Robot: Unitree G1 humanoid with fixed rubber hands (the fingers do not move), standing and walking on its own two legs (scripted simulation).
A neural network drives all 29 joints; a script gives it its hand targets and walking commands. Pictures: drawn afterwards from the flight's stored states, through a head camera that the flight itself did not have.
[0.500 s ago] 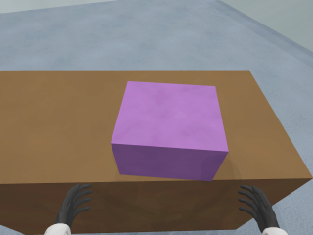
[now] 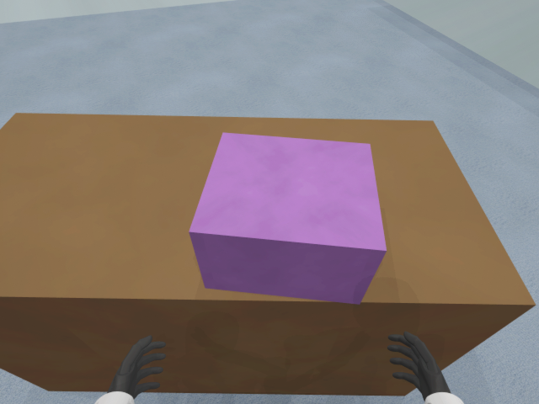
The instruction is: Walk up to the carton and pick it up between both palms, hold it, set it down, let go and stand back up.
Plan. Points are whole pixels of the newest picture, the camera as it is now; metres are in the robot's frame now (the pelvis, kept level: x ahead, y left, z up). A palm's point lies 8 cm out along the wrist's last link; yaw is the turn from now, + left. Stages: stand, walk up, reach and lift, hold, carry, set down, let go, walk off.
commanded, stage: let go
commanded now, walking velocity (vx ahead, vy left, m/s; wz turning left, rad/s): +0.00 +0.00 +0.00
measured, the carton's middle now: (288, 215) +0.42 -0.01 +0.02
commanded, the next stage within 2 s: stand in 0.28 s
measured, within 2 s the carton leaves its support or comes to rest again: neither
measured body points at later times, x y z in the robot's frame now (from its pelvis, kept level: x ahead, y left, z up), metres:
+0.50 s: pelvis -0.01 -0.01 -0.01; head +0.01 -0.01 +0.44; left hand +0.12 +0.24 -0.12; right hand +0.08 -0.28 -0.12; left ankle -0.01 +0.13 -0.74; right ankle +0.03 -0.10 -0.75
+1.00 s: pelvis +0.00 +0.02 -0.01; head +0.00 +0.01 +0.44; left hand +0.11 +0.25 -0.13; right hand +0.03 -0.26 -0.15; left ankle -0.01 +0.13 -0.75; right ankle +0.03 -0.10 -0.74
